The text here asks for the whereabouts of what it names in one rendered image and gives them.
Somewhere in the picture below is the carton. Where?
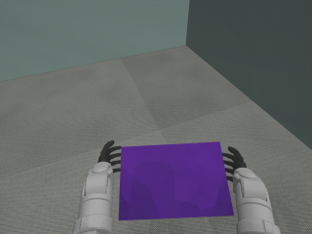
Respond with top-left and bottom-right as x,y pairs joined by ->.
118,141 -> 234,220

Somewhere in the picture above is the robot right forearm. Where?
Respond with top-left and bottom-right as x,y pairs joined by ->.
232,168 -> 281,234

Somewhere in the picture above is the left robot hand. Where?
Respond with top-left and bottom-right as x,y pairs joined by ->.
97,140 -> 122,173

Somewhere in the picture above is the robot left forearm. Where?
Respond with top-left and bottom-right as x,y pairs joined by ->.
72,161 -> 114,234

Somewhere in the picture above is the right robot hand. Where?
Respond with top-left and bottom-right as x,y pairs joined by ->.
222,146 -> 247,181

